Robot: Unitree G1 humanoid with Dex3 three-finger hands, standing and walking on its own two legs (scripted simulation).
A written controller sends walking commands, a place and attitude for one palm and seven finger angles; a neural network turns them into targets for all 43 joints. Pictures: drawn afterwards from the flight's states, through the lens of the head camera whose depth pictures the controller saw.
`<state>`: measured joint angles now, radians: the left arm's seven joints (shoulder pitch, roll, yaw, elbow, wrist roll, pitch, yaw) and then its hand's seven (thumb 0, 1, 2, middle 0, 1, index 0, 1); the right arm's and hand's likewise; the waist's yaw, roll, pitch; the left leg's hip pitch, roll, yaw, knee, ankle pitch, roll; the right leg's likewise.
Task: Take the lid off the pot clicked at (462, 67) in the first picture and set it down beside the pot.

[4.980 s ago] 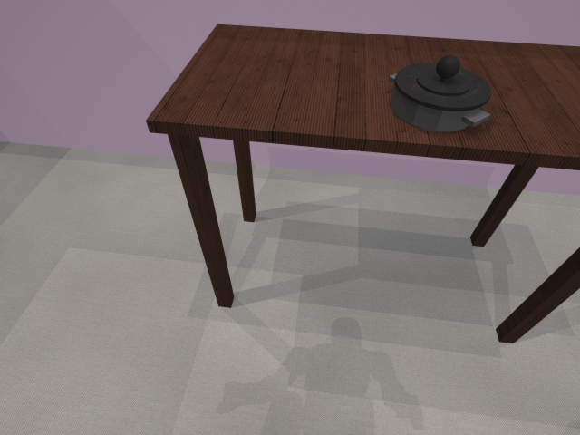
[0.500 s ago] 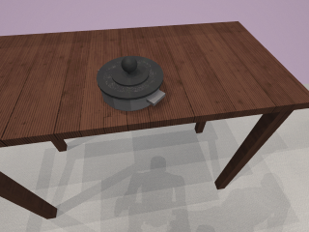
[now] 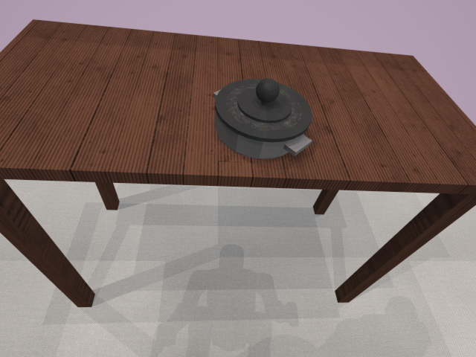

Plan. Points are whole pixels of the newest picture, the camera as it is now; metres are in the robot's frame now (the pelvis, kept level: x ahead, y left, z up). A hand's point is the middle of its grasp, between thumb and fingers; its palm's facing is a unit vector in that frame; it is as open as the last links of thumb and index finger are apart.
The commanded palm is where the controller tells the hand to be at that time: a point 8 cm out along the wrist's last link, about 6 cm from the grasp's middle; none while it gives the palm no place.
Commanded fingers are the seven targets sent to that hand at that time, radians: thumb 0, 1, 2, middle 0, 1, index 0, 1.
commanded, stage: come to a stop and stand still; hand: left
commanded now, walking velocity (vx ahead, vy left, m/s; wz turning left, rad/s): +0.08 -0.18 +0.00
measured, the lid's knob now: (267, 90) +0.54 +0.02 +0.17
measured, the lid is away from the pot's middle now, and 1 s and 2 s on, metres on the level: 0.00 0.00 0.00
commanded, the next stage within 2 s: look again from close up in 0.28 s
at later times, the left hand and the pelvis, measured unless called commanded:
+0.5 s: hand out of the picture +0.05 +0.17 -0.18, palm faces -0.07 -0.97 -0.22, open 7.4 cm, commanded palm none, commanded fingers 0.00 0.90 0.90 -0.20 -0.30 -0.20 -0.30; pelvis +0.00 -0.02 -0.01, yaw -3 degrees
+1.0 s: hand out of the picture +0.05 +0.12 -0.17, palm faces +0.02 -0.97 -0.23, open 7.3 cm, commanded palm none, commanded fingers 0.00 0.90 0.90 -0.20 -0.30 -0.20 -0.30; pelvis +0.03 -0.07 +0.00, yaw -1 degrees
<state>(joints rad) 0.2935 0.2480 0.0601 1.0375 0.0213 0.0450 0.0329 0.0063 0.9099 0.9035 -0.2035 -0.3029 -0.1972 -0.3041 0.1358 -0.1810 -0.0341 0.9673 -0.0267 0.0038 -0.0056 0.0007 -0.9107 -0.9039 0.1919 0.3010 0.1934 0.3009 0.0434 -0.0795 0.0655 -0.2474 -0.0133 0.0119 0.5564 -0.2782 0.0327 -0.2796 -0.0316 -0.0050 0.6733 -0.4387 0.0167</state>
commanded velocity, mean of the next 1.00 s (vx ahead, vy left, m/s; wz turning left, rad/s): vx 0.00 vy -0.04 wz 0.00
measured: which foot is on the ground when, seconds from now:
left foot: down 0.00-1.00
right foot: up 0.00-0.44, down 0.46-1.00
